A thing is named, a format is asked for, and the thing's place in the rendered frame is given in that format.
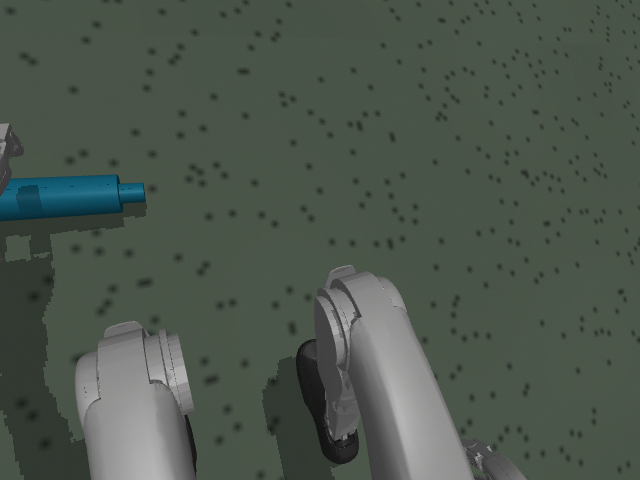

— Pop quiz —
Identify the right robot hand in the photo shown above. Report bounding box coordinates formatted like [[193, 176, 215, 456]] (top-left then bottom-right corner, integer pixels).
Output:
[[460, 438, 528, 480]]

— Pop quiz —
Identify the left robot hand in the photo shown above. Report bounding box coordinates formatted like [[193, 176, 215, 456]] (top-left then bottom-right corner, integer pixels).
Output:
[[0, 123, 24, 263]]

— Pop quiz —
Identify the bottle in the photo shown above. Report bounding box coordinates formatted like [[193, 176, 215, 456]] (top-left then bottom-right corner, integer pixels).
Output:
[[0, 175, 145, 221]]

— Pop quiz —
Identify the right robot foot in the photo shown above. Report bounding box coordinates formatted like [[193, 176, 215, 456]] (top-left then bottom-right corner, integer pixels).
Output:
[[296, 339, 359, 464]]

